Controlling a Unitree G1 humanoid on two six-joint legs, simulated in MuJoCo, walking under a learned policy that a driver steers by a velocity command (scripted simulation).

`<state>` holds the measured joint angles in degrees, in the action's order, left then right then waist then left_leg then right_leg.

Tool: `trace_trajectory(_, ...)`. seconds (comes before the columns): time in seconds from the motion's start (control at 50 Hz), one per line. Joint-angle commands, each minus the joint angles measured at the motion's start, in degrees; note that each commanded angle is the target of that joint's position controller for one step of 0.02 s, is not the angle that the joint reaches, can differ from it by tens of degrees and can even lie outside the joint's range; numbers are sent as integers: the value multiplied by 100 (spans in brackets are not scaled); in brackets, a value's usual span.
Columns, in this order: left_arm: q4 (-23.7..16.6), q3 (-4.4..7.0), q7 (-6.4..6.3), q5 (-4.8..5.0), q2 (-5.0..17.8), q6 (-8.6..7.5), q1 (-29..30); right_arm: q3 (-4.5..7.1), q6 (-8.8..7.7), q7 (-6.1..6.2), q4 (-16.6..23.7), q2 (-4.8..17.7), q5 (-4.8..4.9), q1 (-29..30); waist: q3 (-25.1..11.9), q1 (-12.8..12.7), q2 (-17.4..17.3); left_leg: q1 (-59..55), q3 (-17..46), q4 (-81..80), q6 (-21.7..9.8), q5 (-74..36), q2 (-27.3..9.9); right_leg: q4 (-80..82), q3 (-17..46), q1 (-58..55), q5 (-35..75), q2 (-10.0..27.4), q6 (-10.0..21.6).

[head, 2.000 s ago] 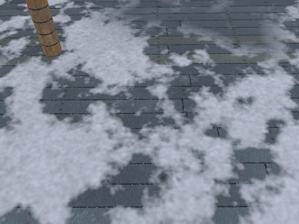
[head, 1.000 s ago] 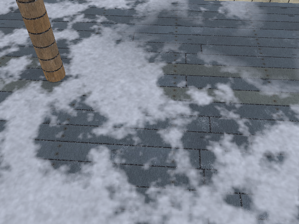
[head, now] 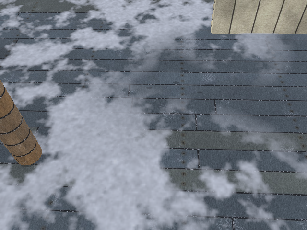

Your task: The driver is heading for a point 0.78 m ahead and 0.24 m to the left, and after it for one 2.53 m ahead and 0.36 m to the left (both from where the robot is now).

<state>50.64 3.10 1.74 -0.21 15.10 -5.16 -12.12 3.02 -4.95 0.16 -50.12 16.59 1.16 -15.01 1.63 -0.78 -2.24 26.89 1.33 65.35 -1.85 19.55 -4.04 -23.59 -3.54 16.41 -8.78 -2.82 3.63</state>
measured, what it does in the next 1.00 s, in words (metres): walks ahead, turning left: left foot, then right foot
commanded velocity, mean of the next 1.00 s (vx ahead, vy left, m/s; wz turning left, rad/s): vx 0.50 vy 0.00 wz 0.40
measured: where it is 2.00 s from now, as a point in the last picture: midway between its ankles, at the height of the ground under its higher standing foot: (124, 170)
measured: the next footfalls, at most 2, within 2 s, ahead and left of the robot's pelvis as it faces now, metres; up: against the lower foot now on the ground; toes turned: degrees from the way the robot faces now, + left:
left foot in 0.38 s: +0.38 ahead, +0.16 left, +0.00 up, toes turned +8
right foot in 0.88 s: +0.70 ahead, +0.02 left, +0.00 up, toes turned +26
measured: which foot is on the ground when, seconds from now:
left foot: up 0.00-0.36, down 0.38-0.88, up 0.90-1.00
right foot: down 0.00-0.40, up 0.42-0.86, down 0.88-1.00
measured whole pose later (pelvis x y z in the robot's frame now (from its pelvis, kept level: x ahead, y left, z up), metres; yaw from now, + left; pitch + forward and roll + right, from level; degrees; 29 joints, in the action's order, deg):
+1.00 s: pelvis +0.57 +0.08 -0.01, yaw +27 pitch +2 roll -1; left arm 43.1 3.1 0.4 -0.7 15.0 -6.0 -8.0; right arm 3.8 -2.0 0.8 -42.2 17.2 1.1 -20.3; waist 0.2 1.1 -2.1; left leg 23.5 5.4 67.5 -0.8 23.4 1.4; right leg -27.9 -1.3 20.3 -9.1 -1.6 1.3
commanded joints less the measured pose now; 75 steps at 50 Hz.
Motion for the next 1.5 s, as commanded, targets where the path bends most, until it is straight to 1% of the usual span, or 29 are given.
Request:
trace_trajectory(0.02, -213, 133, -17, 1, 671, -134, 31, 116, 52, 37, 324, 357, -35, -184, -267, 164, 586, 759, 264, -352, 81, -396, -495, 1538, 1656, -658, 671, 1614, 1085)
trace_trajectory(0.16, 46, 179, -171, 37, 931, -90, -428, 33, 37, -52, 659, 154, -37, 1010, 65, -191, 498, 920, -62, -2644, 182, -2519, -299, 1803, 533, -873, 1108, 1293, 760)
trace_trajectory(0.28, 340, 206, -196, 56, 968, 59, -858, 3, 32, -257, 1081, 197, 39, 1795, 309, -428, 458, 1336, -71, -3315, -115, -2120, -69, 1441, 180, -2158, 1493, 1763, 594)
trace_trajectory(0.34, 265, 264, -259, 74, 1143, 165, -634, 98, 43, -345, 1139, 399, -6, 1447, -32, -114, 677, 625, -462, -3322, -379, -1325, 296, 534, -88, -2493, 3753, 1820, 394)
trace_trajectory(0.38, 143, 244, -340, 50, 1124, 261, -501, 385, 82, -296, 791, 870, -6, -34, -890, 648, 546, -1487, -572, -3577, -697, -1500, 667, -1503, -474, -1847, 4603, 1478, 88)
trace_trajectory(0.4, -73, 143, -362, -41, 880, 205, -639, 556, 133, -195, 661, 1384, -35, -875, -1545, 831, -235, -3449, 1238, -3596, -1241, -1372, -426, -3490, -609, -31, 2767, 1077, -177)
trace_trajectory(0.42, -189, -76, -256, -84, 274, -2, -956, 544, 114, -206, 755, 1537, 42, -749, -2123, 441, -1402, -4920, 4326, -4535, -2237, -631, -1593, -5282, 77, 2079, -2067, -164, -462)
trace_trajectory(0.44, -229, 78, -139, 39, 909, -234, -556, 414, 126, -221, 786, 1152, -55, -762, -2058, 704, -776, -4917, 4172, -4781, -1993, -411, -1449, -5694, 1038, 2688, -2153, 205, -339)
trace_trajectory(0.46, -387, 99, -92, 191, 1025, -350, -132, 364, 118, -203, 830, 931, -92, -525, -1343, 673, -472, -4250, 3234, -4774, -1746, -813, -1227, -5558, 946, 2868, -1781, 458, -235)
trace_trajectory(0.5, -424, 141, -172, 5, 973, -346, 101, 275, 91, -205, 990, 657, -107, 96, -599, 259, 332, -2705, 2241, -5016, -1486, -1760, -815, -4502, 865, 2369, -1144, 883, -254)
trace_trajectory(0.58, -568, 137, -208, -114, 733, -98, -29, 273, 54, -143, 1091, 706, -63, 124, -384, -75, 21, -1551, 1765, -5346, -1603, -2348, -592, -3572, 783, 1843, -836, 920, -590)
trace_trajectory(0.7, -1046, 27, -156, -23, 458, -112, 1268, 336, 67, 47, 1006, 865, 37, -427, -133, 371, -202, -1174, 1343, -5286, -1085, -1590, -127, -1080, 665, 1435, 1361, 438, -713)
trace_trajectory(0.8, -1303, 115, -60, 71, 734, -171, 1541, 367, 170, 107, 912, 883, 28, -746, -144, 377, -397, -1674, 1980, -4583, -880, -1364, -361, -363, 856, 1028, 953, 240, -609)
trace_trajectory(0.86, -1106, 268, -97, 42, 1010, -246, 547, 300, 210, 112, 1049, 657, -6, -508, -561, -173, -531, -1625, 2085, -3669, -605, -1693, -137, -45, 782, -355, 542, 360, -222)
trace_trajectory(0.88, -1019, 361, -152, -61, 1312, -263, -318, 170, 176, 81, 1177, 317, -69, -439, -1291, -556, -39, -965, 1614, -2216, -390, -1233, 202, -196, 1502, -1794, 347, 1213, 135)
trace_trajectory(0.9, -852, 472, -166, -131, 1755, -198, -898, 69, 148, 87, 1311, -48, 71, -1270, -2106, -241, 1670, 965, 845, -317, -12, 1168, 1047, 178, 4059, -3728, -879, 2582, 1040)
trace_trajectory(0.92, -841, 402, -121, 23, 1377, -177, -903, 129, 150, 105, 1241, 484, 132, -1376, -1957, -285, 1739, 1779, 902, 630, 52, 1441, 593, 492, 5010, -3682, -2119, 2794, 1119)
trace_trajectory(0.96, -943, 256, -160, -31, 845, -109, -371, 243, 202, 91, 1251, 863, -4, -534, -758, -367, 739, 1877, 694, 923, 143, 439, 176, 660, 3260, -2334, -1276, 2257, 686)
trace_trajectory(1.0, -895, 175, -175, -94, 596, -81, -54, 282, 230, 38, 1316, 722, -44, -298, -285, -127, 695, 1483, 652, 487, 132, -53, -112, 940, 2224, -1367, -234, 1828, 554)
trace_trajectory(1.06, -753, 222, -179, -26, 645, -130, -51, 235, 331, -19, 1393, 406, 24, -273, -144, -9, 870, 1335, 455, 75, 194, -260, -265, 1326, 1481, -987, 252, 1756, 720)
trace_trajectory(1.16, -529, 235, -151, 31, 832, -53, -50, 75, 248, -29, 1467, 28, -165, 222, -121, 64, 651, 580, 34, -1947, 255, -1240, -58, 1134, 494, -643, 3159, 1415, 787)
trace_trajectory(1.24, -319, 274, -168, 141, 1067, 104, -524, 93, 158, -128, 1568, 151, -136, 904, -293, -183, 725, 33, -36, -3106, 239, -1840, 303, 692, 629, -1040, 3114, 1397, 646)
trace_trajectory(1.3, -370, 272, -169, 243, 1048, 261, -285, 185, 118, -62, 1477, 392, -197, 535, -569, 186, 692, -1059, -57, -4119, -36, -2419, 423, -64, 933, -1019, 2467, 1326, 336)
trace_trajectory(1.32, -370, 218, -161, 191, 854, 232, -403, 281, 101, 1, 1421, 701, -258, 269, -811, 271, 539, -1893, 145, -4263, -226, -3556, 118, -654, 808, -704, 2014, 1001, 75)
trace_trajectory(1.34, -555, 89, -141, -7, 494, 169, -496, 372, 132, 98, 1478, 1173, -406, -188, -1528, 344, -284, -3398, 1119, -3618, -710, -6193, -1127, -2028, 521, 381, -85, 537, -272)
trace_trajectory(1.36, -505, -25, -134, 60, 248, 182, -1188, 356, 243, 108, 1469, 1141, -369, -305, -2353, 296, -1394, -4306, 2230, -3563, -1677, -6631, -2279, -3531, 557, 1441, -3239, 134, -541)
trace_trajectory(1.4, -523, 212, -154, 231, 957, 386, -794, 236, 377, 79, 1533, 710, -204, 36, -1746, 340, -699, -3419, 1716, -4015, -1455, -4550, -1790, -4551, 823, 1980, -3123, 419, -640)
trace_trajectory(1.44, -571, 243, -321, 117, 840, 706, -427, 137, 414, 97, 1526, 388, -193, 748, -845, 116, -200, -2091, 1052, -4682, -1023, -2505, -1234, -4384, 674, 1836, -2376, 616, -715)
trace_trajectory(1.5, -670, 254, -446, 112, 605, 882, -763, 225, 392, 145, 1524, 492, -242, 1221, -571, -215, -851, -959, 413, -4989, -1120, -1994, -1214, -4188, 474, 1157, -1716, 656, -928)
